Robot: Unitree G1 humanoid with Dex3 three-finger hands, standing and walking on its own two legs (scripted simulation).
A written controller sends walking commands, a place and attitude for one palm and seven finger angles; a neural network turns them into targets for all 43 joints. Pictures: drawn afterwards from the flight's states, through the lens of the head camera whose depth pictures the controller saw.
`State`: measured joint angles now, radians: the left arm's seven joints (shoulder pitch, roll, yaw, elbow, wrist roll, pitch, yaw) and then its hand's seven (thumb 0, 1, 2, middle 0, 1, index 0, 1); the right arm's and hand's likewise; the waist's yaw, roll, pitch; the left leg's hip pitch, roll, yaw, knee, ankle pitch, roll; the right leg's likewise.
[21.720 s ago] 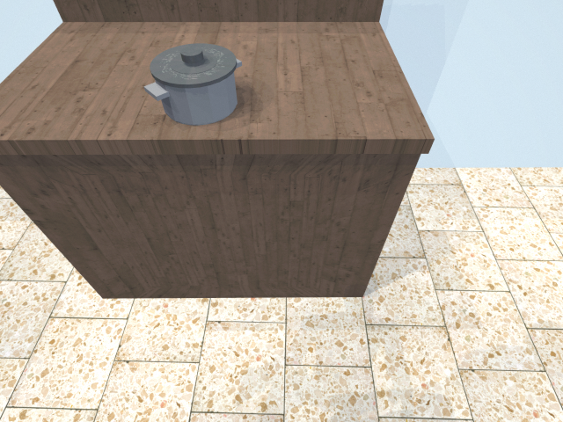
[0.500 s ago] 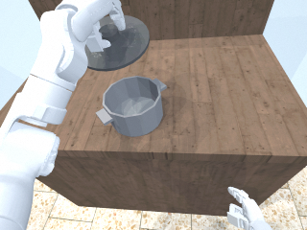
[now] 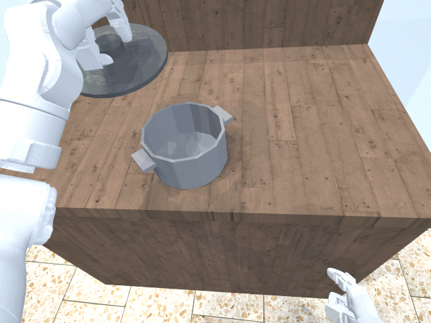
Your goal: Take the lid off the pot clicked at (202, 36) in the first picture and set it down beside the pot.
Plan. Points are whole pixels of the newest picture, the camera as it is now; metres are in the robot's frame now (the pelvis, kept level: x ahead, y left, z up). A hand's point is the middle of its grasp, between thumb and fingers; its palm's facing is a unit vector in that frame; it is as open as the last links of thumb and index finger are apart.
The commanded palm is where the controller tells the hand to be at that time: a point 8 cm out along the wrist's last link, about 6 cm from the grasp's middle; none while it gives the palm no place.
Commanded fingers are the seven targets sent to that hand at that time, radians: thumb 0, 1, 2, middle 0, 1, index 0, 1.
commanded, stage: move the lid sideways beside the pot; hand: left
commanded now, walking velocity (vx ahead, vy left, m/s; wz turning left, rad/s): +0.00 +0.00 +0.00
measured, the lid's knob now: (109, 46) +0.48 +0.18 +0.28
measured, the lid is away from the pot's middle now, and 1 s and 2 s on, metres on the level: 0.10 0.21 0.23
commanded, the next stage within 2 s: lower the lid onto the table in 1.26 s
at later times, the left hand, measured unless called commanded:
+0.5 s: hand (61, 52) +0.43 +0.24 +0.29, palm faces -0.08 -0.04 -1.00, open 7.7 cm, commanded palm +0.40 +0.25 +0.37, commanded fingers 0.00 0.59 1.11 -1.00 -0.97 -0.87 -0.89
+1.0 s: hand (26, 56) +0.43 +0.29 +0.29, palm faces -0.11 -0.05 -0.99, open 7.7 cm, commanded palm +0.40 +0.30 +0.37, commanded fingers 0.00 0.59 1.11 -1.00 -0.97 -0.87 -0.89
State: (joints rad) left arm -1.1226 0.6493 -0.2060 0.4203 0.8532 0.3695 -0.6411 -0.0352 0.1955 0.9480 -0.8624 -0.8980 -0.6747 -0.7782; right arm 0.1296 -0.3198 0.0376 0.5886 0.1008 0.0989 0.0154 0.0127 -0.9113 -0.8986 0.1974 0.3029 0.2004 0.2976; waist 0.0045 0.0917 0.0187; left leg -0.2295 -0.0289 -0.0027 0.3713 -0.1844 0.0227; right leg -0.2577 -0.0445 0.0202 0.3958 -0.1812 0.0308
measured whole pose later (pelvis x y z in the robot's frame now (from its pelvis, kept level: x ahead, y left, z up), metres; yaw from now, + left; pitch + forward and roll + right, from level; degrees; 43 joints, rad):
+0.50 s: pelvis +0.00 +0.01 +0.00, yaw +1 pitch +3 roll +0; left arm -1.10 0.74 -0.17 0.40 0.86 0.33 -0.66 -0.04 0.20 0.95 -0.87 -0.90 -0.67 -0.78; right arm 0.14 -0.31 0.04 0.58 0.11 0.12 0.01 0.01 -0.91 -0.90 0.20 0.30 0.20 0.30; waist 0.01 0.08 0.03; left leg -0.25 -0.04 -0.01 0.39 -0.19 0.03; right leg -0.26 -0.05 0.01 0.38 -0.18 0.04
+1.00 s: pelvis +0.00 +0.00 +0.00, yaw +1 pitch +3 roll +0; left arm -1.08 0.86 -0.08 0.48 0.89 0.27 -0.69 -0.04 0.20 0.95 -0.87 -0.90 -0.67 -0.78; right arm 0.18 -0.34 0.03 0.58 0.12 0.17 0.00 0.01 -0.91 -0.90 0.20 0.30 0.20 0.30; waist -0.01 0.07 0.05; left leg -0.26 -0.03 -0.02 0.41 -0.21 0.03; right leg -0.26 -0.04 0.00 0.38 -0.18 0.03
